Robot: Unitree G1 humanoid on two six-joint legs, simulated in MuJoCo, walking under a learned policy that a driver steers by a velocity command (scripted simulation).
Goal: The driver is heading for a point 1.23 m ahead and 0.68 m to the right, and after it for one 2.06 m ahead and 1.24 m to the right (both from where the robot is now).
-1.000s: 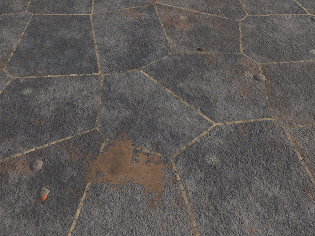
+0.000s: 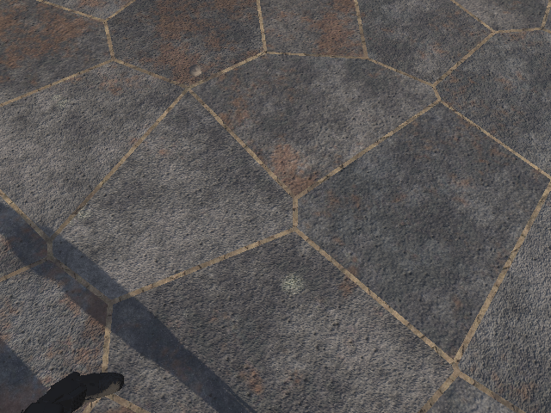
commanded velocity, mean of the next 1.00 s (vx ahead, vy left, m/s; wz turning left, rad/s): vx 0.07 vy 0.00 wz -0.74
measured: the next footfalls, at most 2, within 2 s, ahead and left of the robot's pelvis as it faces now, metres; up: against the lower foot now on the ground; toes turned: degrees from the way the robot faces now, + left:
right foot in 0.12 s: +0.31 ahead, -0.12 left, +0.00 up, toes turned -1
left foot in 0.60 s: +0.39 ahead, +0.05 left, +0.00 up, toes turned -39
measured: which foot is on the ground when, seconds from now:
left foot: down 0.00-0.12, up 0.14-0.58, down 0.60-1.00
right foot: up 0.00-0.10, down 0.12-0.60, up 0.62-1.00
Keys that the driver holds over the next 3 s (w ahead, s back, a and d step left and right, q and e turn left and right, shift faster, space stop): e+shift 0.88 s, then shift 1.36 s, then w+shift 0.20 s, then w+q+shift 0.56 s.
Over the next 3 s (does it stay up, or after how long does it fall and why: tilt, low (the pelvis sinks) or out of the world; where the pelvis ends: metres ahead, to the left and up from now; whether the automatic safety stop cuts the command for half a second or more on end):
stays up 0.45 -0.29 -0.03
